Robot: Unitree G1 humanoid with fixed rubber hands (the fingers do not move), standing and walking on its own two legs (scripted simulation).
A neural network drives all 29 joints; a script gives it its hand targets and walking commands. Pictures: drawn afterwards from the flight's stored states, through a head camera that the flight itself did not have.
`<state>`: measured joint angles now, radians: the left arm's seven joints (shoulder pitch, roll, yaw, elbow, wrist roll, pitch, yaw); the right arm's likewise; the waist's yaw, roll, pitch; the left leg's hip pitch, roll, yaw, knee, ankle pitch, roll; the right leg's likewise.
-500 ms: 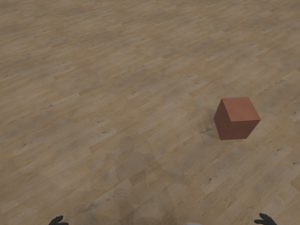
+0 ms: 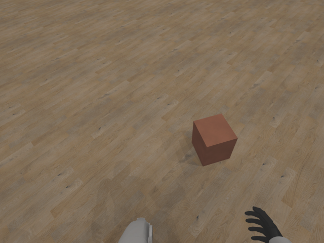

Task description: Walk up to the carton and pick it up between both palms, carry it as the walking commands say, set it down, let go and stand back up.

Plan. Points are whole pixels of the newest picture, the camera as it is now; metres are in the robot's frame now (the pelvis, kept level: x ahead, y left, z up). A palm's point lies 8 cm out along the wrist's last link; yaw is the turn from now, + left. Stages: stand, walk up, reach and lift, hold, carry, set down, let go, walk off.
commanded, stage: walk up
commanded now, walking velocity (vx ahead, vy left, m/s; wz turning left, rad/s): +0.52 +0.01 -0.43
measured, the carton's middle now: (212, 140) +0.83 -0.19 -0.66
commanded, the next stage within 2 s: none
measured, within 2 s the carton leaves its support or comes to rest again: neither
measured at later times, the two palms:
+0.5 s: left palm (111, 158) +0.39 +0.25 -0.14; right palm (278, 234) +0.19 -0.25 -0.11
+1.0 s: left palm (135, 145) +0.43 +0.17 -0.11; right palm (285, 164) +0.41 -0.34 -0.15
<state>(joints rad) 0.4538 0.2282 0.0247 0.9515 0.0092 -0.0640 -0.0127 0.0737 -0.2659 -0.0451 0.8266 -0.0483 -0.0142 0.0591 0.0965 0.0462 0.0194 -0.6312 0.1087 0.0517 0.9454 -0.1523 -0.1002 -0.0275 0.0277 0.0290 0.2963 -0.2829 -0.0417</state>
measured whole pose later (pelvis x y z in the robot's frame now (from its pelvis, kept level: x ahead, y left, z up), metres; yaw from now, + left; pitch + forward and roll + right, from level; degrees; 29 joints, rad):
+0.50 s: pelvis +0.26 +0.02 +0.00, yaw -8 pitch +0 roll -2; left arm 0.16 0.26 0.08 0.92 0.03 0.03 -0.06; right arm 0.40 -0.24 -0.05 1.01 -0.01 -0.06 -0.02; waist -0.03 -0.05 0.08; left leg -0.19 0.10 0.14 0.44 -0.23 -0.01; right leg -0.61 -0.07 -0.01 1.07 -0.19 0.05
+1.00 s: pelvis +0.40 -0.09 +0.00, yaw -11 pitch -1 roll +2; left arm 0.33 0.20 0.04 1.02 0.02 -0.06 0.01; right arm 0.22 -0.24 -0.07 0.96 -0.03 0.04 0.01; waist 0.05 0.04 0.06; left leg -0.48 0.09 0.06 0.98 -0.25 -0.04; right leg -0.21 -0.06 -0.09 0.40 -0.19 -0.02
